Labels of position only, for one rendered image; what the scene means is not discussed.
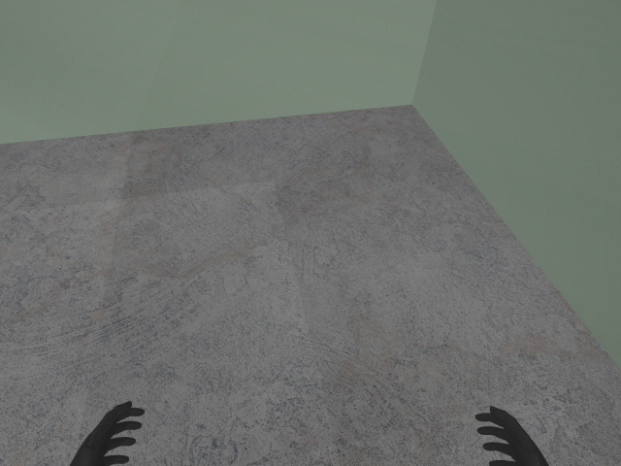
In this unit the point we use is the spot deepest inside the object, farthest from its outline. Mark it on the left robot hand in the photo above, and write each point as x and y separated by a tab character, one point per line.
99	442

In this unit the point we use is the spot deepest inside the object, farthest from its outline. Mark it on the right robot hand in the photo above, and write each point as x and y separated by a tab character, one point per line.
520	446

